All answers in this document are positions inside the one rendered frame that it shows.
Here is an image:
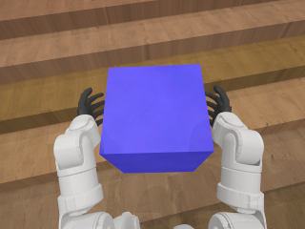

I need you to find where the carton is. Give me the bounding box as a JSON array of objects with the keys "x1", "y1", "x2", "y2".
[{"x1": 99, "y1": 64, "x2": 214, "y2": 174}]

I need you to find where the robot left hand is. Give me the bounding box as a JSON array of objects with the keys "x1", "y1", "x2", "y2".
[{"x1": 77, "y1": 87, "x2": 105, "y2": 127}]

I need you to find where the robot left forearm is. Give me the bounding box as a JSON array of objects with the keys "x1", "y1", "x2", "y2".
[{"x1": 53, "y1": 114, "x2": 104, "y2": 229}]

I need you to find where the right robot upper arm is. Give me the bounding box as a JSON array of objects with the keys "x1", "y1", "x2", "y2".
[{"x1": 208, "y1": 212, "x2": 264, "y2": 229}]

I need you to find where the robot right hand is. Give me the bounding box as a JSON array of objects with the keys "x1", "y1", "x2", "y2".
[{"x1": 205, "y1": 85, "x2": 232, "y2": 127}]

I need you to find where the robot right forearm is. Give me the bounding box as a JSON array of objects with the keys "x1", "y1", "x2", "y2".
[{"x1": 212, "y1": 112, "x2": 267, "y2": 229}]

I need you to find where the left robot upper arm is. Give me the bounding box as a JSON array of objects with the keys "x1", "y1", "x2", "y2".
[{"x1": 63, "y1": 211, "x2": 115, "y2": 229}]

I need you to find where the left robot thigh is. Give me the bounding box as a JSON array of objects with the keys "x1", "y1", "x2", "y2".
[{"x1": 113, "y1": 214, "x2": 140, "y2": 229}]

